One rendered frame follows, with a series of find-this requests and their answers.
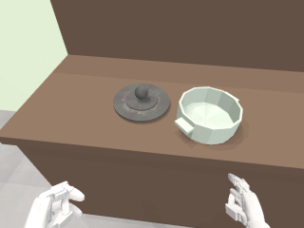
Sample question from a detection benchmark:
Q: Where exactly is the right robot hand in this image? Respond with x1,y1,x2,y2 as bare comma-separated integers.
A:
225,173,265,226

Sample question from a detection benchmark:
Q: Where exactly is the pot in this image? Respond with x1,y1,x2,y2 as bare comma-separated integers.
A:
174,86,243,144

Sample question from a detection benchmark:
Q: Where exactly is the lid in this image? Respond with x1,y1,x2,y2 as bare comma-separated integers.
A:
113,83,170,123

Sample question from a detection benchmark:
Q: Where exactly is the table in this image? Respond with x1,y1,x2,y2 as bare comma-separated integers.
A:
0,0,304,228

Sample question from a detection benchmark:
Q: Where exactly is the left robot hand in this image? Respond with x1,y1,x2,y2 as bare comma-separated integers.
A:
23,181,85,228

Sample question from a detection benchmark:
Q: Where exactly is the knob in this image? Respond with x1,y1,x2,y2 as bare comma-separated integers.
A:
134,85,148,100

